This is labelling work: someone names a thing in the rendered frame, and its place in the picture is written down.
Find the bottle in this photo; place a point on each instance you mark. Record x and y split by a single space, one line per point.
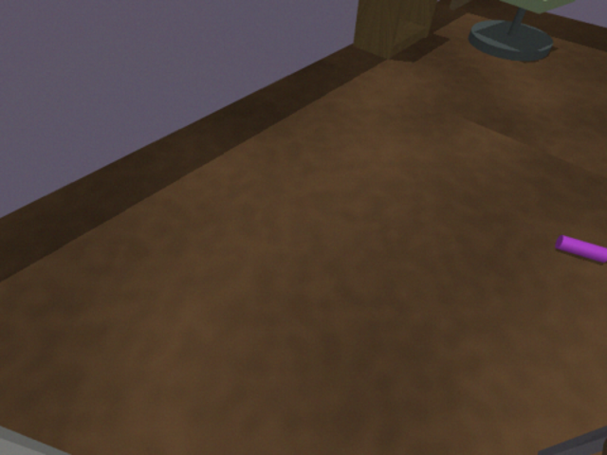
584 249

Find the stool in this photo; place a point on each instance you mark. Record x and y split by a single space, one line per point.
585 444

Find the office chair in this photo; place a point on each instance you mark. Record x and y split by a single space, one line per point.
512 40

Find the bookshelf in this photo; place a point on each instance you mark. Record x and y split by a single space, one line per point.
386 27

